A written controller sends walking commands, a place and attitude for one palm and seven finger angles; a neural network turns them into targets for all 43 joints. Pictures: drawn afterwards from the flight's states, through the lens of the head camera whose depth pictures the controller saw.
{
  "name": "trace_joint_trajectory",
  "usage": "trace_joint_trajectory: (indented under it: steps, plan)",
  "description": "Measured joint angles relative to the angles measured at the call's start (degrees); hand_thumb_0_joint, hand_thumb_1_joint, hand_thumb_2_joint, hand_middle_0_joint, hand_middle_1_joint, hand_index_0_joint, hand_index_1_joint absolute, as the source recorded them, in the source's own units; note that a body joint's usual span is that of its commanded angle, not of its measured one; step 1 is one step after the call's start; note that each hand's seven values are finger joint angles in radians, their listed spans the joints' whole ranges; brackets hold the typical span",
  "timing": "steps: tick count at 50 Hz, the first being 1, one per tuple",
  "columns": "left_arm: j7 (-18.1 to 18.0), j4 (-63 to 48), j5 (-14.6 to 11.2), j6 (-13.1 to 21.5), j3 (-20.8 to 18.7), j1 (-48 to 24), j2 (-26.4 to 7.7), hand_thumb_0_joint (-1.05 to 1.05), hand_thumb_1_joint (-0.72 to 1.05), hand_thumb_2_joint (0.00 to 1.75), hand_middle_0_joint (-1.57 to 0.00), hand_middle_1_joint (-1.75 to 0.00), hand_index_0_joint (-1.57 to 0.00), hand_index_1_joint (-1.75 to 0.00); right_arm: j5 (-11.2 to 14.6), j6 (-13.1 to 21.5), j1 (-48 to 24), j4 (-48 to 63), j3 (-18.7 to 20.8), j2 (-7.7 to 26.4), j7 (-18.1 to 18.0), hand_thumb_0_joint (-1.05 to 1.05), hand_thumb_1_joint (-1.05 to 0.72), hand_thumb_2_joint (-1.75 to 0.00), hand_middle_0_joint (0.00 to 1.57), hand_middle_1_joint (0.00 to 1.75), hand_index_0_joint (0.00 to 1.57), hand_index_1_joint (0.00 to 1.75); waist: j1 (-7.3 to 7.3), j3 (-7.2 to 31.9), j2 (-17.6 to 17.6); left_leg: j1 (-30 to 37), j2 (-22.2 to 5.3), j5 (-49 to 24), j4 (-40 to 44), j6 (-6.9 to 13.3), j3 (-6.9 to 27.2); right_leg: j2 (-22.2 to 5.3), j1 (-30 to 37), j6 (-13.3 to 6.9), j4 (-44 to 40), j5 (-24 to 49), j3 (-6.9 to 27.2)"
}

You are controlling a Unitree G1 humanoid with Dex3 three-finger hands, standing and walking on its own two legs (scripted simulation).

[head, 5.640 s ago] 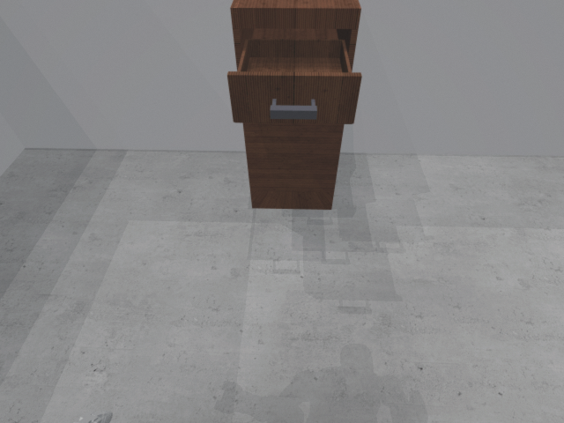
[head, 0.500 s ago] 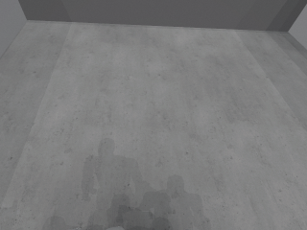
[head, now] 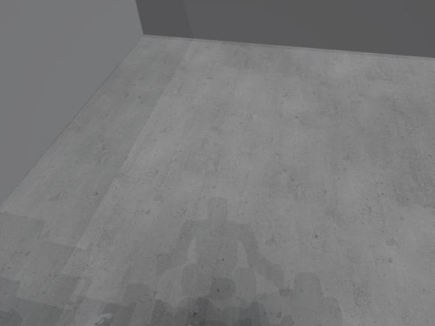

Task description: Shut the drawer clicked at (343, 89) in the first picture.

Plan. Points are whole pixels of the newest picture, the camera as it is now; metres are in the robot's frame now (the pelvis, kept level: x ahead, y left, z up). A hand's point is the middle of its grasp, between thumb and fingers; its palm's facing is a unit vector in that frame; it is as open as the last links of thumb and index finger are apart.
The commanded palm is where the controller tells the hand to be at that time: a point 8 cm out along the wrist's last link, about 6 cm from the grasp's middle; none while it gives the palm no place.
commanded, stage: turn to face it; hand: left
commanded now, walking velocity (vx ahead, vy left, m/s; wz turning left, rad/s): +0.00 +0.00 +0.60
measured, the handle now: out of the picture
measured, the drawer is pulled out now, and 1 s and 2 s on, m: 0.30 0.30 0.30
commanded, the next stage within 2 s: take the last steps up to it in 2.00 s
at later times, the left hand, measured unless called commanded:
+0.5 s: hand out of the picture -0.08 +0.24 -0.18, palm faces +0.37 -0.89 -0.26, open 7.4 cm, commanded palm none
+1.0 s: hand out of the picture -0.03 +0.23 -0.13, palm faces +0.57 -0.77 -0.30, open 7.3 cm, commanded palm none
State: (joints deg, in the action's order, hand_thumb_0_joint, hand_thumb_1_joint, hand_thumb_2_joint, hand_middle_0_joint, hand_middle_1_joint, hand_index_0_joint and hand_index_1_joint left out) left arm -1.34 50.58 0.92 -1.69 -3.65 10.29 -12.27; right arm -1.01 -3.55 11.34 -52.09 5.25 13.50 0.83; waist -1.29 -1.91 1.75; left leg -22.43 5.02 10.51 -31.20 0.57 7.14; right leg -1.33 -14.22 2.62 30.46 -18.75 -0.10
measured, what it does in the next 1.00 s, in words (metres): steps on the spot, turning left: left foot, then right foot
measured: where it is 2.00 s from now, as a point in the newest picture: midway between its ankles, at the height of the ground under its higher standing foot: outside the picture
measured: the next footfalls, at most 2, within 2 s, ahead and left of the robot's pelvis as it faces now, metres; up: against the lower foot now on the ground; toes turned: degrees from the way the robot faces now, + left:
left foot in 0.42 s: -0.02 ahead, +0.14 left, +0.00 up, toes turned +22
right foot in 0.92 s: +0.08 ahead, -0.07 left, +0.00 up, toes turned +34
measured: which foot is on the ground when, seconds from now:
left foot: down 0.00-0.00, up 0.02-0.40, down 0.42-0.92, up 0.94-1.00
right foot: down 0.00-0.42, up 0.44-0.90, down 0.92-1.00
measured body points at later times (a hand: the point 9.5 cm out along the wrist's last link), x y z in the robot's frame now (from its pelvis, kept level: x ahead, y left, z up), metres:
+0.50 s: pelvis -0.03 +0.03 +0.00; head +0.01 +0.07 +0.44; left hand -0.10 +0.29 -0.16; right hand +0.18 -0.17 -0.12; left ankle -0.06 +0.12 -0.73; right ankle -0.02 -0.12 -0.69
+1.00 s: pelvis -0.03 -0.01 +0.00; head +0.01 -0.02 +0.45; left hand -0.07 +0.27 -0.11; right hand +0.16 -0.20 -0.15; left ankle -0.08 +0.11 -0.69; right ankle +0.04 -0.10 -0.73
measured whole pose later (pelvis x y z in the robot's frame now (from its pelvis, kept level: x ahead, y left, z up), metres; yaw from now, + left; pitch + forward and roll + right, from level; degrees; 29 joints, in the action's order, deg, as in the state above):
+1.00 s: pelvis -0.03 -0.01 +0.00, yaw +37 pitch -1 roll +1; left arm -1.5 47.8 1.1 -1.1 -2.0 8.2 -10.8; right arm -1.2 -4.5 14.0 -53.5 5.7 14.6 0.9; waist -2.6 -3.9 3.5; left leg -25.8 5.0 25.2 -52.4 -1.6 6.1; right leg -1.7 -13.6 -0.7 31.2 -16.7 -3.0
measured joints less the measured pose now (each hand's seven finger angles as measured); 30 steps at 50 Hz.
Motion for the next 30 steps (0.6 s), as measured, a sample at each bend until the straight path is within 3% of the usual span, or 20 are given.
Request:
trace_joint_trajectory:
  steps: [3, 6, 9, 13, 18, 21, 23, 25, 27, 30]
  plan:
    - [-0.12, -0.34, 0.37, 0.27, 0.91, 0.87, 1.66, 0.0, 0.91, 0.9, -0.2, -0.3, -0.2, -0.3, -0.31, -0.78, -0.22, -0.24, 0.85, 1.17, 0.23, 0.01, -0.9, -0.9, 0.2, 0.3, 0.2, 0.3, 0.28, -0.44, 1.55, -5.73, -0.4, 11.79, -16.12, -1.8, -1.67, -0.39, 0.35, -2.43, 0.69, 1.48, -2.7]
    - [-0.14, -0.11, 0.41, 0.37, 1.34, 2.38, 2.33, 0.0, 0.91, 0.9, -0.21, -0.3, -0.2, -0.3, -0.42, -1.01, -0.34, -0.41, 0.96, 1.74, 0.9, 0.01, -0.9, -0.9, 0.2, 0.3, 0.2, 0.3, 0.21, -0.92, 1.11, -8.84, -2.41, 11.21, -29.4, -3.22, -4.92, -1.82, 2.46, -2.83, -1.33, 2.12, -4.74]
    - [-0.12, 0.32, 0.55, 0.69, 1.68, 3.23, 2.43, 0.0, 0.91, 0.9, -0.21, -0.3, -0.2, -0.3, -0.29, -1.15, -0.56, -0.52, 0.86, 1.82, 1.22, 0.01, -0.9, -0.9, 0.2, 0.3, 0.2, 0.3, 0.11, -1.76, 0.07, -8.59, -4.75, 10.35, -33.36, -4.54, -6.59, -3.43, 3.67, -2.79, -2.16, 2.34, -6.77]
    - [0.12, 0.57, 0.82, 0.9, 1.93, 4.06, 2.21, 0.0, 0.91, 0.9, -0.21, -0.3, -0.2, -0.3, -0.16, -1.78, -1.65, -1.17, 0.47, 1.75, 1.33, 0.01, -0.9, -0.9, 0.2, 0.3, 0.2, 0.3, 0.87, -2.92, -1.18, -5.09, -6.75, 12.27, -28.21, -5.29, -7.75, -5.52, 3.95, -2.31, -1.8, 1.94, -9.4]
    - [0.33, 1.18, 1.11, 0.66, 1.45, 5.18, 0.9, 0.0, 0.91, 0.9, -0.21, -0.3, -0.2, -0.3, 0.24, -1.46, -4.31, -1.12, -0.44, 1.31, 1.28, 0.01, -0.91, -0.9, 0.2, 0.3, 0.2, 0.3, 2.53, -4.12, -2.67, 0.99, -6.99, 14.66, -16.09, -4.63, -9.98, -8.01, 2.76, -0.83, 0.43, 0.94, -12.24]
    - [0.41, 1.69, 0.77, 0.15, 0.64, 6.21, -0.63, 0.0, 0.91, 0.9, -0.21, -0.3, -0.2, -0.3, 0.3, -0.15, -5.12, 0.28, -1.09, 1.09, 1.32, 0.01, -0.91, -0.9, 0.2, 0.3, 0.2, 0.3, 2.98, -3.85, -3.54, 6.77, -6.45, 7.44, -2.97, -3.4, -11.8, -9.8, 0.91, 0.81, 4.91, -1.25, -13.98]
    - [0.44, 2.32, 0.45, -0.91, -0.18, 5.88, -2.28, 0.0, 0.91, 0.9, -0.21, -0.3, -0.2, -0.3, 0.26, 1.09, -5.94, 0.92, -1.27, 0.29, 1.19, 0.01, -0.9, -0.9, 0.2, 0.3, 0.2, 0.3, 3.26, -4.35, -5.23, 6.01, -5.11, 6.59, -3.82, -0.55, -11.77, -10.27, -3.16, 1.84, 14.92, -7.14, -10.43]
    - [0.0, 3.23, 0.43, -2.19, -0.68, 5.08, -3.31, 0.01, 0.91, 0.9, -0.21, -0.3, -0.2, -0.3, 0.29, 1.89, -5.86, 1.49, -1.76, -0.35, 0.74, 0.01, -0.9, -0.9, 0.2, 0.3, 0.2, 0.3, 3.39, -4.28, -5.31, 5.77, -4.93, 8.09, -4.69, 1.33, -10.96, -8.01, -7.38, 2.28, 25.42, -11.24, -6.36]
    - [0.03, 3.64, 0.36, -2.6, -1.08, 3.92, -3.88, 0.01, 0.91, 0.9, -0.21, -0.3, -0.2, -0.3, 0.15, 2.13, -5.28, 1.76, -2.07, -0.87, 0.1, 0.01, -0.9, -0.9, 0.2, 0.3, 0.2, 0.3, 3.07, -4.04, -4.88, 6.55, -4.67, 7.4, -2.87, 1.81, -9.65, -6.31, -10.45, 2.63, 32.0, -9.37, -4.13]
    - [0.4, 2.85, 0.35, -2.17, -1.2, 2.18, -4.15, 0.01, 0.91, 0.9, -0.2, -0.3, -0.2, -0.3, 0.12, 2.06, -4.31, 1.43, -2.45, -1.31, -0.29, 0.01, -0.9, -0.9, 0.2, 0.3, 0.2, 0.3, 2.78, -3.78, -4.26, 8.0, -3.88, 4.79, 0.93, 2.02, -7.82, -5.13, -12.83, 3.11, 34.29, -5.26, -2.27]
